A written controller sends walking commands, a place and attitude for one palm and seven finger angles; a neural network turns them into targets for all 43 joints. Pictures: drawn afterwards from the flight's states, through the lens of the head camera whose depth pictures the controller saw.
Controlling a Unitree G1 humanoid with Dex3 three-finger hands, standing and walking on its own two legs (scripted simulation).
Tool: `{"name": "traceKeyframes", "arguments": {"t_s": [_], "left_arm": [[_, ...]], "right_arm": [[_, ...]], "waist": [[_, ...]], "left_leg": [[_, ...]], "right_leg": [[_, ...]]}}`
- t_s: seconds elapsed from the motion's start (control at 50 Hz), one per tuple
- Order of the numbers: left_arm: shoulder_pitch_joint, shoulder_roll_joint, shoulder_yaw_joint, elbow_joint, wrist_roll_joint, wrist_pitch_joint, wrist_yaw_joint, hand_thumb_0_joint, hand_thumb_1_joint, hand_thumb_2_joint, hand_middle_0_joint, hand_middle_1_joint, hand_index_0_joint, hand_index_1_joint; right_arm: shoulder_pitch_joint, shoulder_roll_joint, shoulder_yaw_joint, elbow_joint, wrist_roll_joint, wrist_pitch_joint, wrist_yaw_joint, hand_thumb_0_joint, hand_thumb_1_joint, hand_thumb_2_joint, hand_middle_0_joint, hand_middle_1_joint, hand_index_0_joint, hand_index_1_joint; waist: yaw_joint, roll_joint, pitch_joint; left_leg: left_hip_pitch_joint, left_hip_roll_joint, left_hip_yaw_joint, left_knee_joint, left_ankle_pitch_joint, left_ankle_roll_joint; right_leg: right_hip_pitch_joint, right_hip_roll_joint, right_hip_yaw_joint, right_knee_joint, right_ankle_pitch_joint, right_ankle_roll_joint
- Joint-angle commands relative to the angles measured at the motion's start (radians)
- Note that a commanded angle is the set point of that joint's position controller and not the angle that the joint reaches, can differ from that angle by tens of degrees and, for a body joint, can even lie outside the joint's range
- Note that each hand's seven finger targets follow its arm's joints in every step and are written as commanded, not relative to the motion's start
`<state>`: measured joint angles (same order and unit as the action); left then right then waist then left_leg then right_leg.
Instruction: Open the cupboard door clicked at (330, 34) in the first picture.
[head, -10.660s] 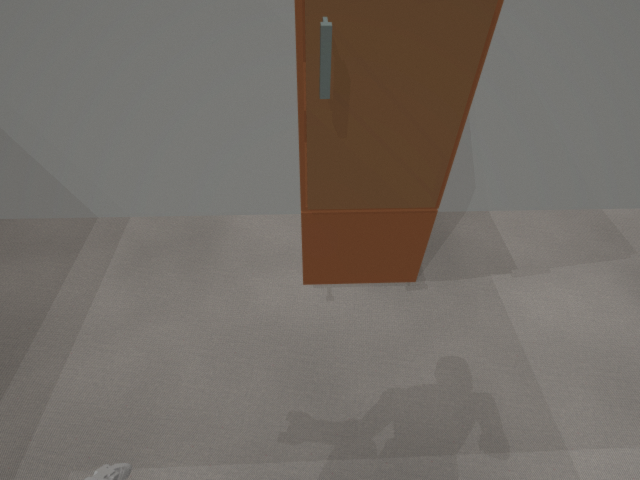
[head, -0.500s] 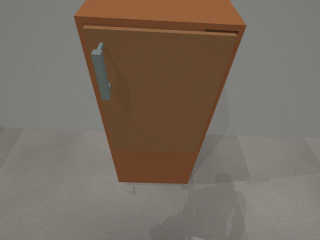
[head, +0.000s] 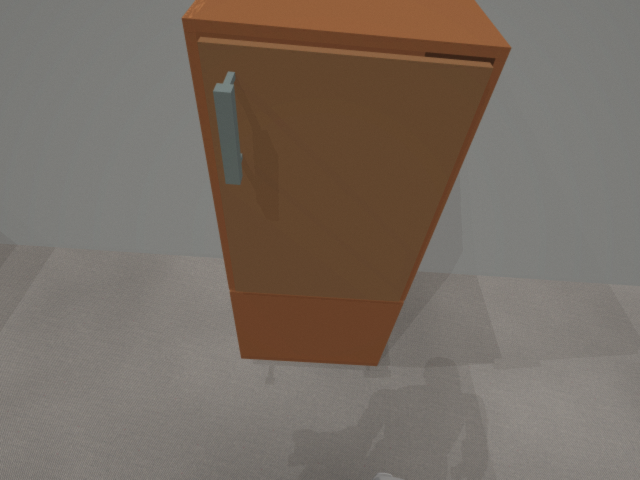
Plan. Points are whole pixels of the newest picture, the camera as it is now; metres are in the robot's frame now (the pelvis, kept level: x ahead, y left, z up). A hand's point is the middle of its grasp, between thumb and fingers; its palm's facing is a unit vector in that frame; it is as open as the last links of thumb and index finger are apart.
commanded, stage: come to a stop and stand still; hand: left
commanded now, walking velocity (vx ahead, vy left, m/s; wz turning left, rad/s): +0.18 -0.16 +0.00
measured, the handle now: (232, 130) +0.57 +0.17 +0.14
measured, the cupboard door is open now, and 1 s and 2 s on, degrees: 0 0 0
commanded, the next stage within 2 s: look again from close up in 0.26 s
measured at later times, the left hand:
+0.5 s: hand out of the picture +0.06 +0.15 -0.17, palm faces -0.07 -0.97 -0.24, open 7.2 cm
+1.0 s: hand out of the picture +0.04 +0.11 -0.16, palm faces +0.05 -0.97 -0.24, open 7.3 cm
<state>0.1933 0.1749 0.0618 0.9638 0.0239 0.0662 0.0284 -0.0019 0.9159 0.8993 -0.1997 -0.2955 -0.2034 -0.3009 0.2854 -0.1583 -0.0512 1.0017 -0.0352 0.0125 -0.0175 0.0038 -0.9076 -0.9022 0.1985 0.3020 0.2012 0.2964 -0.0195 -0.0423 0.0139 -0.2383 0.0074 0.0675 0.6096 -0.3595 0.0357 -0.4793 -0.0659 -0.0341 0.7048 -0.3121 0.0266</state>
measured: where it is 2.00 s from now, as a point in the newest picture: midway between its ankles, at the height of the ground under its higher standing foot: outside the picture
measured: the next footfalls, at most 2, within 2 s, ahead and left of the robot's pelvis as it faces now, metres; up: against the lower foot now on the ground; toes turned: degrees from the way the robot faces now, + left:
right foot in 0.42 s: +0.05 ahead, -0.16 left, +0.00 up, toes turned -3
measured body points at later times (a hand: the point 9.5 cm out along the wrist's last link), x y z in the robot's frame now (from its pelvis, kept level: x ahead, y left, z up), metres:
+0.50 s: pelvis +0.01 -0.03 +0.00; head +0.05 -0.04 +0.45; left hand +0.06 +0.20 -0.15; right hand -0.06 -0.23 -0.16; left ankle -0.01 +0.09 -0.73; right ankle +0.01 -0.16 -0.73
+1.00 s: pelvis +0.03 -0.07 +0.01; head +0.04 -0.09 +0.46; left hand +0.04 +0.16 -0.14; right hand +0.05 -0.30 -0.16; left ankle -0.02 +0.09 -0.72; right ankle +0.01 -0.16 -0.73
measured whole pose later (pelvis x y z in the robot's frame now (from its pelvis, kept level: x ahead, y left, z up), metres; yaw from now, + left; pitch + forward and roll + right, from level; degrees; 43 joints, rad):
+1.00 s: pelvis +0.03 -0.07 +0.01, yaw +1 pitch -1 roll +1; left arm 0.28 0.14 0.01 1.11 0.02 -0.03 0.04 0.00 0.92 0.90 -0.20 -0.30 -0.20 -0.30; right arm 0.26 -0.19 -0.01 1.10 -0.02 -0.01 -0.03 0.01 -0.91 -0.90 0.20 0.30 0.20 0.30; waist 0.00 0.04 0.02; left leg -0.15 0.08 0.02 0.50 -0.32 -0.06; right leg -0.20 0.00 -0.08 0.52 -0.32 -0.04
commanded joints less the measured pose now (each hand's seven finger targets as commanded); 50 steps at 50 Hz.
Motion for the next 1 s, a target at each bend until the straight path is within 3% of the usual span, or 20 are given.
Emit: {"name": "traceKeyframes", "arguments": {"t_s": [0.0,0.06,0.14,0.2,0.28,0.32,0.34,0.36,0.38,0.4,0.42,0.44,0.46,0.48,0.54,0.62,0.76,0.94,0.96,0.98], "left_arm": [[0.050,0.043,0.015,-0.040,0.010,-0.030,-0.023,0.000,0.900,0.900,-0.200,-0.300,-0.200,-0.300],[0.067,0.043,0.007,-0.008,0.005,-0.047,-0.031,0.000,0.900,0.900,-0.200,-0.300,-0.200,-0.300],[0.027,0.045,0.000,-0.014,0.005,-0.047,-0.029,0.000,0.900,0.900,-0.200,-0.300,-0.200,-0.300],[0.012,0.032,-0.007,-0.014,0.002,-0.040,-0.028,0.000,0.900,0.900,-0.200,-0.300,-0.200,-0.300],[0.034,0.006,-0.018,0.009,-0.008,-0.043,-0.022,0.000,0.900,0.900,-0.200,-0.300,-0.200,-0.300],[0.068,0.008,-0.016,0.030,-0.011,-0.052,-0.017,0.000,0.900,0.900,-0.200,-0.300,-0.200,-0.300],[0.183,0.058,-0.031,0.125,-0.004,-0.071,0.024,0.000,0.900,0.900,-0.200,-0.300,-0.200,-0.300],[0.202,0.096,-0.031,0.082,-0.007,-0.080,0.016,0.000,0.900,0.900,-0.200,-0.300,-0.200,-0.300],[0.158,0.105,-0.028,0.065,-0.003,-0.088,0.014,0.000,0.900,0.900,-0.200,-0.300,-0.200,-0.300],[0.123,0.114,-0.034,0.064,-0.007,-0.094,0.014,0.000,0.900,0.900,-0.200,-0.300,-0.200,-0.300],[0.084,0.116,-0.036,0.065,-0.003,-0.095,0.010,0.000,0.900,0.900,-0.200,-0.300,-0.200,-0.300],[0.112,0.102,-0.041,0.071,-0.007,-0.100,0.009,0.000,0.900,0.900,-0.200,-0.300,-0.200,-0.300],[0.105,0.076,-0.039,0.077,-0.013,-0.102,0.012,0.000,0.900,0.900,-0.200,-0.300,-0.200,-0.300],[0.101,0.050,-0.044,0.086,-0.014,-0.097,0.013,0.000,0.900,0.900,-0.200,-0.300,-0.200,-0.300],[0.095,0.063,-0.046,0.099,-0.015,-0.101,0.011,0.000,0.900,0.900,-0.200,-0.300,-0.200,-0.300],[0.110,0.077,-0.043,0.113,-0.015,-0.111,0.012,0.000,0.900,0.900,-0.200,-0.300,-0.200,-0.300],[0.120,0.101,-0.033,0.109,-0.012,-0.114,0.014,0.000,0.900,0.900,-0.200,-0.300,-0.200,-0.300],[0.120,0.112,-0.026,0.107,-0.012,-0.109,0.010,0.000,0.900,0.900,-0.200,-0.300,-0.200,-0.300],[0.271,0.149,-0.010,0.161,-0.011,-0.120,0.050,0.000,0.900,0.900,-0.200,-0.300,-0.200,-0.300],[-0.578,0.308,0.017,-1.390,-0.223,-0.380,0.012,0.000,0.877,0.890,-0.202,-0.315,-0.202,-0.315]], "right_arm": [[-0.019,-0.126,-0.007,-0.045,-0.001,-0.029,-0.017,0.000,-0.900,-0.900,0.200,0.300,0.200,0.300],[0.080,-0.114,-0.004,-0.008,0.008,-0.047,-0.027,0.000,-0.900,-0.900,0.200,0.300,0.200,0.300],[0.210,-0.105,-0.006,0.045,0.007,-0.049,-0.041,0.000,-0.900,-0.900,0.200,0.300,0.200,0.300],[0.241,-0.109,-0.006,0.072,0.003,-0.047,-0.048,0.000,-0.900,-0.900,0.200,0.300,0.200,0.300],[0.207,-0.109,-0.004,0.089,0.002,-0.039,-0.046,0.000,-0.900,-0.900,0.200,0.300,0.200,0.300],[0.190,-0.104,-0.005,0.098,0.006,-0.035,-0.041,0.000,-0.900,-0.900,0.200,0.300,0.200,0.300],[0.037,-0.156,0.001,0.047,0.028,-0.049,-0.022,0.000,-0.900,-0.900,0.200,0.300,0.200,0.300],[0.023,-0.055,0.018,-0.005,0.019,-0.036,-0.005,0.000,-0.900,-0.900,0.200,0.300,0.200,0.300],[0.085,-0.022,0.026,0.006,0.009,-0.034,0.001,0.000,-0.900,-0.900,0.200,0.300,0.200,0.300],[0.145,0.010,0.036,0.029,0.010,-0.033,0.004,0.000,-0.900,-0.900,0.200,0.300,0.200,0.300],[0.176,0.019,0.036,0.040,0.004,-0.036,0.014,0.000,-0.900,-0.900,0.200,0.300,0.200,0.300],[0.188,0.004,0.039,0.047,0.010,-0.045,0.012,0.000,-0.900,-0.900,0.200,0.300,0.200,0.300],[0.192,-0.041,0.036,0.052,0.011,-0.048,0.006,0.000,-0.900,-0.900,0.200,0.300,0.200,0.300],[0.171,-0.062,0.031,0.054,0.013,-0.051,0.000,0.000,-0.900,-0.900,0.200,0.300,0.200,0.300],[0.135,-0.048,0.042,0.051,0.014,-0.048,-0.011,0.000,-0.900,-0.900,0.200,0.300,0.200,0.300],[0.137,-0.039,0.044,0.064,0.016,-0.042,-0.016,0.000,-0.900,-0.900,0.200,0.300,0.200,0.300],[0.097,-0.055,0.038,0.071,0.019,-0.033,-0.015,0.000,-0.900,-0.900,0.200,0.300,0.200,0.300],[0.066,-0.070,0.039,0.085,0.020,-0.033,-0.016,0.000,-0.900,-0.900,0.200,0.300,0.200,0.300],[-0.081,-0.121,0.015,0.010,0.030,-0.028,-0.008,0.000,-0.900,-0.900,0.200,0.300,0.200,0.300],[-0.095,-0.273,0.008,-0.332,0.082,-0.215,-0.063,0.000,-0.900,-0.900,0.200,0.300,0.200,0.300]], "waist": [[0.046,0.150,0.117],[0.008,0.128,0.080],[-0.038,0.142,0.067],[-0.045,0.149,0.048],[-0.032,0.211,0.001],[-0.015,0.205,-0.006],[0.069,0.151,-0.009],[0.069,-0.031,0.045],[0.016,-0.043,0.040],[-0.014,-0.008,0.004],[-0.032,0.119,-0.024],[-0.018,0.113,-0.091],[-0.020,0.024,-0.083],[-0.005,0.075,-0.060],[0.004,0.078,0.056],[-0.003,-0.026,0.058],[-0.001,-0.061,0.028],[0.008,0.035,0.015],[0.094,-0.284,0.089],[-0.050,0.093,-0.383]], "left_leg": [[-0.146,0.256,-0.315,-0.497,-0.207,0.093],[0.084,0.223,-0.243,-0.457,-0.022,0.082],[0.240,0.276,-0.260,-0.419,0.236,0.102],[0.249,0.307,-0.244,-0.374,0.456,0.126],[0.184,0.270,-0.193,-0.312,0.573,0.116],[0.138,0.237,-0.171,-0.269,0.559,0.089],[-0.058,0.231,-0.093,-0.089,0.454,0.030],[-0.165,0.084,-0.020,-0.056,-0.039,-0.016],[-0.106,0.038,-0.012,0.000,-0.031,-0.024],[-0.029,0.030,-0.012,0.007,-0.009,-0.026],[0.042,0.023,-0.017,-0.081,0.092,-0.027],[0.044,0.056,-0.053,-0.113,0.158,-0.022],[0.009,0.102,-0.104,-0.118,0.204,-0.008],[-0.001,0.125,-0.113,-0.139,0.275,0.002],[-0.034,0.097,-0.081,-0.143,0.302,-0.011],[0.014,0.083,-0.056,-0.146,0.265,-0.025],[0.054,0.068,-0.036,-0.150,0.211,-0.039],[0.082,0.084,-0.037,-0.182,0.246,-0.042],[-0.135,0.070,0.009,0.098,0.056,-0.064],[0.127,-0.012,-0.028,-0.081,0.284,0.014]], "right_leg": [[-0.049,0.029,0.069,0.307,0.034,-0.002],[-0.137,0.030,0.048,0.289,0.066,0.011],[-0.174,0.010,0.041,0.204,0.021,0.019],[-0.112,-0.004,0.034,0.126,-0.034,0.016],[0.073,0.017,-0.006,-0.038,-0.075,0.004],[0.177,0.035,-0.029,-0.173,-0.009,-0.007],[0.307,-0.042,0.066,-0.176,0.173,-0.055],[0.249,-0.066,0.145,-0.351,-0.091,-0.070],[0.180,-0.136,0.209,-0.387,-0.098,-0.117],[0.141,-0.143,0.186,-0.400,-0.162,-0.143],[0.161,-0.102,0.103,-0.284,0.030,-0.120],[0.209,-0.049,0.072,-0.223,0.025,-0.095],[0.236,-0.008,0.044,-0.185,0.052,-0.075],[0.256,-0.002,0.023,-0.167,0.115,-0.065],[0.242,-0.024,0.054,-0.188,0.236,-0.071],[0.256,-0.051,0.078,-0.217,0.417,-0.075],[0.295,-0.072,0.097,-0.260,0.494,-0.077],[0.315,-0.059,0.084,-0.292,0.412,-0.080],[0.376,-0.134,0.199,-0.313,1.014,0.028],[0.448,-0.076,0.179,-0.190,0.801,-0.048]]}}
